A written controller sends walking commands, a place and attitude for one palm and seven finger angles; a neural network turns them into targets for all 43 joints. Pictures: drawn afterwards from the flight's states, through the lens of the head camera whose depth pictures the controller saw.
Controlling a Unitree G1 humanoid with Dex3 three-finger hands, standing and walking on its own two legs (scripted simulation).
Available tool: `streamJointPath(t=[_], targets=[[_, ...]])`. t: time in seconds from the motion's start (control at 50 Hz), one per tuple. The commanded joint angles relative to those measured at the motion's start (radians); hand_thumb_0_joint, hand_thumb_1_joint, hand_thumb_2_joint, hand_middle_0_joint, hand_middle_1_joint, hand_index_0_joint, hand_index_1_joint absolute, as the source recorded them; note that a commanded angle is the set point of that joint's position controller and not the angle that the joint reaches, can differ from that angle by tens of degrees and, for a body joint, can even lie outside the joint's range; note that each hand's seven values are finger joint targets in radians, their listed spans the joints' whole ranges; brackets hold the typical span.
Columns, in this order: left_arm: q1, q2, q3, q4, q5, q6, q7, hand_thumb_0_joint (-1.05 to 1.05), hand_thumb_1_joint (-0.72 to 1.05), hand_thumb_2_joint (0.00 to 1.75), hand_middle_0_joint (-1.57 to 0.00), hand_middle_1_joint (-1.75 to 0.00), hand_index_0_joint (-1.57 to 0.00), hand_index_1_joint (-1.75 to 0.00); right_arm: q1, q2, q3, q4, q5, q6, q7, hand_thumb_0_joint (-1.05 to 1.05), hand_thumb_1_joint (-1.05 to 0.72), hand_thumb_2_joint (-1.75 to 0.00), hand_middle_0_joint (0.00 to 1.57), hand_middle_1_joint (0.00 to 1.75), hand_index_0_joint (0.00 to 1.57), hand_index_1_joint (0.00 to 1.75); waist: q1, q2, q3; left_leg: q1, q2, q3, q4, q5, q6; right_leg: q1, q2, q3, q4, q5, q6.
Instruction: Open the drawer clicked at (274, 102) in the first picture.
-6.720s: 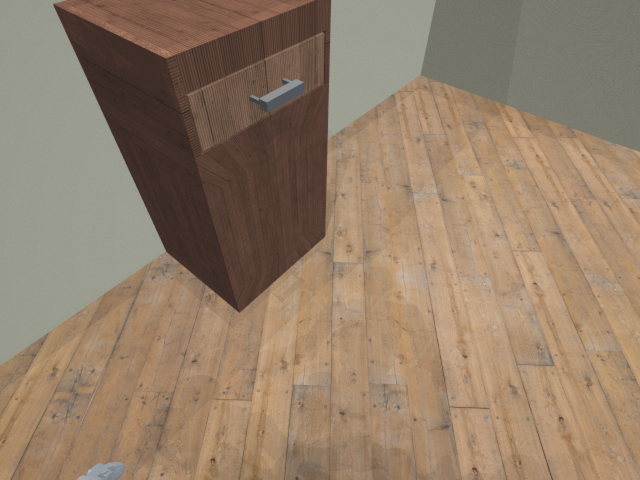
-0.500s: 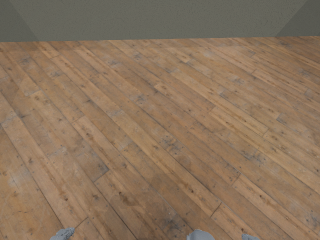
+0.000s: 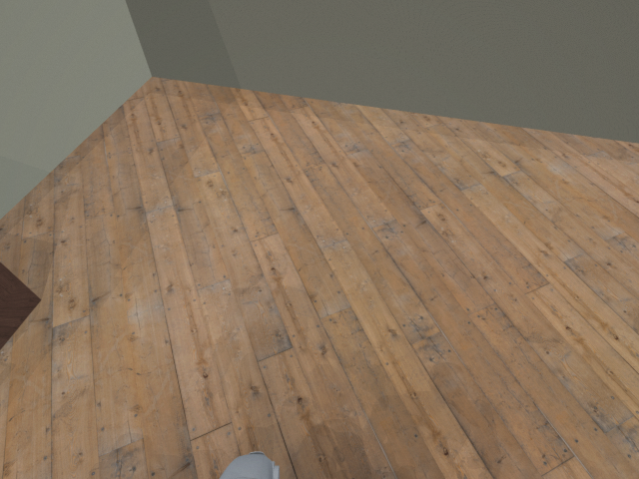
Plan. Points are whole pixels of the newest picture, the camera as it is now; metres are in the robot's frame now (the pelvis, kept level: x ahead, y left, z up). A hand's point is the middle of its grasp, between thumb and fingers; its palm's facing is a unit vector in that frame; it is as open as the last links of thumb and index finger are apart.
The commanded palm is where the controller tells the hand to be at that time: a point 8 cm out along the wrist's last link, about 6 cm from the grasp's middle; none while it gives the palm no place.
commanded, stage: walk to a spot facing it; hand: left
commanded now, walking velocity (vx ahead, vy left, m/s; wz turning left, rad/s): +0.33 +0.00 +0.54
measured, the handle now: out of the picture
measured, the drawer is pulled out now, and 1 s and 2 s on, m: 0.00 0.00 0.00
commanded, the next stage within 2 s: turn to face it in 1.10 s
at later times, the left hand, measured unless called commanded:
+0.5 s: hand (140, 419) +0.22 +0.30 -0.17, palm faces +0.21 -0.96 -0.16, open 7.4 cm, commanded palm none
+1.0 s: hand (177, 329) +0.38 +0.28 -0.17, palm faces +0.32 -0.92 -0.23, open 7.2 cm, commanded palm none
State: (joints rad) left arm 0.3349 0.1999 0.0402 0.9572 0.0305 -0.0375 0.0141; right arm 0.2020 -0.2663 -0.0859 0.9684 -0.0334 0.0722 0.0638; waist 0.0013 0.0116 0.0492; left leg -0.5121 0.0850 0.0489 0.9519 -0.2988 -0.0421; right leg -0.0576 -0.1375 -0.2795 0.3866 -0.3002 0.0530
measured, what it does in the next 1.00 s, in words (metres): walks ahead, turning left: left foot, then right foot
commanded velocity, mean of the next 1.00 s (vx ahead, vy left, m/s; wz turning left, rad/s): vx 0.37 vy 0.00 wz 0.22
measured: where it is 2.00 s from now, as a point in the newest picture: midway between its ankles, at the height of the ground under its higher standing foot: (275, 356)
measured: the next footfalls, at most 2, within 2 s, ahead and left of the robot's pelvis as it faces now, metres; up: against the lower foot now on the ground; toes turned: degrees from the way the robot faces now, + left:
left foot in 0.12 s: +0.13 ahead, +0.15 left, +0.00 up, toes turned +12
right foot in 0.74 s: +0.48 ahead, +0.01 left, +0.00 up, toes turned +5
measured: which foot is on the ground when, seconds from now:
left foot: up 0.00-0.10, down 0.12-0.74, up 0.76-1.00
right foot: down 0.00-0.12, up 0.14-0.72, down 0.74-1.00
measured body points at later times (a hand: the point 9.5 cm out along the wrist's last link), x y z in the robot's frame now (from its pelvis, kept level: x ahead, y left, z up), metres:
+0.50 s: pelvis +0.17 +0.10 +0.00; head +0.17 +0.12 +0.45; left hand +0.21 +0.35 -0.15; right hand +0.21 -0.13 -0.14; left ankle +0.09 +0.14 -0.74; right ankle +0.29 -0.04 -0.66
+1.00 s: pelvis +0.41 +0.10 +0.00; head +0.42 +0.09 +0.45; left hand +0.36 +0.33 -0.15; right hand +0.49 -0.13 -0.16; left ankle +0.43 +0.26 -0.67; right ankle +0.44 +0.01 -0.74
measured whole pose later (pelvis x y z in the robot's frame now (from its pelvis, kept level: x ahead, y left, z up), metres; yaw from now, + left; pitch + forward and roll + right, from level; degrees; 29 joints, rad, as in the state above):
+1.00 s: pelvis +0.41 +0.10 +0.00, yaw +17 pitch -1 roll -1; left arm 0.30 0.17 0.06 1.08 0.03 -0.07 0.02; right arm 0.29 -0.17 -0.07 1.05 -0.03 -0.02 0.01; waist -0.03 0.02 0.02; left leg -0.59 0.12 0.02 1.04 -0.22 0.00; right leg -0.16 -0.02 -0.21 0.42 -0.24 -0.04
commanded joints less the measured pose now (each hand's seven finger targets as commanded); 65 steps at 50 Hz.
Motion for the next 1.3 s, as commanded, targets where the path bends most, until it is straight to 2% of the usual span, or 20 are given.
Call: streamJointPath(t=[0.0,0.04,0.08,0.1,0.12,0.16,0.24,0.6,0.68,0.7,0.72,0.74,0.8,0.92,1.1,1.16,1.18,1.2,1.22,1.28], targets=[[0.063,0.200,0.053,-0.017,0.005,-0.022,0.004,0.00,0.90,0.90,-0.20,-0.30,-0.20,-0.30,-0.199,-0.008,0.014,-0.150,0.011,-0.057,0.014,0.00,-0.90,-0.90,0.20,0.30,0.20,0.30,0.060,-0.192,0.031,-0.027,0.001,0.071,-0.201,-0.029,0.026,0.021,-0.260,0.116,-0.141,0.128,-0.117],[0.047,0.228,0.063,-0.009,0.006,-0.020,0.001,0.00,0.90,0.90,-0.20,-0.30,-0.20,-0.30,-0.150,-0.019,0.012,-0.145,0.012,-0.068,0.012,0.00,-0.90,-0.90,0.20,0.30,0.20,0.30,0.034,-0.189,0.014,0.080,-0.018,0.100,-0.265,-0.074,0.049,0.001,-0.280,0.088,-0.077,0.183,-0.111],[0.012,0.226,0.066,-0.006,-0.003,-0.019,-0.006,0.00,0.90,0.90,-0.20,-0.30,-0.20,-0.30,0.088,-0.092,-0.012,-0.087,0.003,-0.087,-0.006,0.00,-0.90,-0.90,0.20,0.30,0.20,0.30,-0.097,-0.063,-0.115,0.456,-0.071,0.112,-0.453,-0.010,0.077,-0.121,-0.216,-0.015,0.304,0.328,-0.058],[0.024,0.159,0.057,-0.040,-0.016,-0.014,-0.023,0.00,0.90,0.90,-0.20,-0.30,-0.20,-0.30,0.237,-0.236,-0.048,-0.047,-0.006,-0.097,-0.023,0.00,-0.90,-0.90,0.20,0.30,0.20,0.30,-0.161,0.273,-0.209,0.703,0.154,-0.252,-0.551,-0.047,0.154,-0.408,-0.068,-0.028,0.673,-0.037,0.010],[-0.068,0.134,0.038,-0.114,-0.018,-0.009,-0.028,0.00,0.90,0.90,-0.20,-0.30,-0.20,-0.30,0.311,-0.316,-0.061,-0.025,0.008,-0.098,-0.042,0.00,-0.90,-0.90,0.20,0.30,0.20,0.30,-0.184,0.356,-0.207,0.761,0.326,-0.566,-0.673,0.050,0.232,-0.670,0.022,0.116,0.857,-0.329,0.028],[-0.140,0.139,0.043,-0.097,-0.018,0.000,-0.021,0.00,0.90,0.90,-0.20,-0.30,-0.20,-0.30,0.185,-0.245,-0.040,-0.044,0.019,-0.102,-0.064,0.00,-0.90,-0.90,0.20,0.30,0.20,0.30,-0.125,0.137,-0.125,0.568,0.324,-0.505,-0.698,-0.070,0.231,-0.695,-0.045,0.246,0.950,-0.181,0.004],[0.015,0.090,0.038,0.006,0.003,0.017,-0.034,0.00,0.90,0.90,-0.20,-0.30,-0.20,-0.30,0.046,-0.098,0.012,-0.058,0.020,-0.138,-0.067,0.00,-0.90,-0.90,0.20,0.30,0.20,0.30,-0.002,0.113,-0.018,0.337,0.145,-0.199,-0.744,0.143,0.165,-0.521,-0.051,0.238,0.820,0.046,0.020],[-0.384,0.018,0.017,-0.096,-0.014,-0.008,-0.038,0.00,0.90,0.90,-0.20,-0.30,-0.20,-0.30,0.365,-0.011,0.025,0.145,0.013,-0.161,-0.105,0.00,-0.90,-0.90,0.20,0.30,0.20,0.30,-0.078,0.067,0.116,0.619,0.152,-0.176,-0.682,0.712,0.205,-0.604,0.049,0.183,0.315,0.119,-0.042],[-0.028,0.065,0.034,0.008,-0.008,-0.030,-0.026,0.00,0.90,0.90,-0.20,-0.30,-0.20,-0.30,0.314,-0.051,0.017,0.151,0.024,-0.158,-0.106,0.00,-0.90,-0.90,0.20,0.30,0.20,0.30,0.089,0.037,-0.064,0.515,0.098,-0.112,-0.311,1.012,0.146,-0.092,0.145,0.125,0.140,0.180,-0.098],[0.132,0.137,0.051,0.058,0.001,-0.042,-0.016,0.00,0.90,0.90,-0.20,-0.30,-0.20,-0.30,0.307,-0.030,0.018,0.141,0.034,-0.163,-0.095,0.00,-0.90,-0.90,0.20,0.30,0.20,0.30,0.147,-0.030,-0.166,0.298,0.043,-0.086,-0.062,0.769,0.117,0.200,0.006,0.272,0.133,0.245,-0.152],[0.250,0.228,0.074,0.095,0.001,-0.042,-0.003,0.00,0.90,0.90,-0.20,-0.30,-0.20,-0.30,0.353,0.031,0.022,0.118,0.046,-0.173,-0.091,0.00,-0.90,-0.90,0.20,0.30,0.20,0.30,0.148,-0.238,-0.287,0.023,-0.139,-0.026,0.286,-0.040,0.077,0.404,-0.308,0.720,0.040,0.393,-0.279],[0.196,0.250,0.080,0.087,-0.018,-0.039,-0.008,0.00,0.90,0.90,-0.20,-0.30,-0.20,-0.30,0.338,0.014,0.017,0.112,0.043,-0.164,-0.089,0.00,-0.90,-0.90,0.20,0.30,0.20,0.30,0.119,-0.186,-0.273,-0.014,-0.103,-0.097,0.448,-0.223,0.098,0.291,-0.381,0.799,-0.070,0.168,-0.327],[-0.038,0.079,0.038,0.045,-0.012,-0.037,0.005,0.00,0.90,0.90,-0.20,-0.30,-0.20,-0.30,0.192,0.075,0.019,0.081,0.014,-0.127,-0.070,0.00,-0.90,-0.90,0.20,0.30,0.20,0.30,0.029,-0.047,0.046,-0.062,0.030,-0.108,0.401,-0.035,0.093,-0.180,-0.259,0.551,-0.195,-0.109,-0.227],[-0.020,0.037,0.024,0.077,-0.003,-0.058,0.004,0.00,0.90,0.90,-0.20,-0.30,-0.20,-0.30,0.204,0.118,0.019,0.073,0.003,-0.084,-0.049,0.00,-0.90,-0.90,0.20,0.30,0.20,0.30,-0.039,-0.114,0.037,-0.034,0.059,-0.029,0.126,0.100,0.034,-0.268,-0.146,0.249,-0.233,0.063,-0.170],[0.099,0.095,0.024,0.123,-0.003,-0.053,0.008,0.00,0.90,0.90,-0.20,-0.30,-0.20,-0.30,-0.088,0.084,0.027,-0.034,0.013,-0.108,-0.018,0.00,-0.90,-0.90,0.20,0.30,0.20,0.30,0.032,-0.127,0.080,0.009,0.015,0.057,-0.266,0.107,0.057,-0.042,-0.191,0.158,-0.133,0.354,-0.153],[0.100,0.111,0.029,0.125,-0.006,-0.043,0.010,0.00,0.90,0.90,-0.20,-0.30,-0.20,-0.30,0.045,0.030,0.014,-0.001,0.005,-0.115,-0.031,0.00,-0.90,-0.90,0.20,0.30,0.20,0.30,-0.045,-0.074,0.003,0.274,-0.056,0.099,-0.392,0.108,0.085,-0.059,-0.164,0.080,0.150,0.565,-0.115],[0.112,0.093,0.025,0.111,-0.013,-0.039,0.008,0.00,0.90,0.90,-0.20,-0.30,-0.20,-0.30,0.191,-0.037,0.000,0.035,-0.003,-0.123,-0.041,0.00,-0.90,-0.90,0.20,0.30,0.20,0.30,-0.103,0.046,-0.118,0.536,0.015,0.007,-0.460,0.254,0.118,-0.180,-0.099,0.036,0.420,0.474,-0.067],[0.146,0.038,0.018,0.075,-0.030,-0.037,-0.002,0.00,0.90,0.90,-0.20,-0.30,-0.20,-0.30,0.293,-0.164,-0.026,0.050,-0.003,-0.126,-0.056,0.00,-0.90,-0.90,0.20,0.30,0.20,0.30,-0.117,0.306,-0.235,0.770,0.306,-0.398,-0.494,0.598,0.251,-0.471,0.061,0.032,0.760,-0.165,-0.001],[0.077,0.067,0.016,0.036,-0.021,-0.038,0.006,0.00,0.90,0.90,-0.20,-0.30,-0.20,-0.30,0.301,-0.194,-0.021,0.053,0.019,-0.115,-0.061,0.00,-0.90,-0.90,0.20,0.30,0.20,0.30,-0.119,0.207,-0.264,0.726,0.379,-0.420,-0.534,0.687,0.311,-0.511,0.059,0.152,0.891,-0.343,-0.022],[-0.024,0.054,0.027,0.027,-0.016,-0.015,0.001,0.00,0.90,0.90,-0.20,-0.30,-0.20,-0.30,0.089,-0.093,0.007,-0.008,0.019,-0.126,-0.080,0.00,-0.90,-0.90,0.20,0.30,0.20,0.30,-0.049,0.093,-0.069,0.383,0.275,-0.309,-0.608,0.558,0.252,-0.537,-0.014,0.252,0.910,-0.168,0.007]])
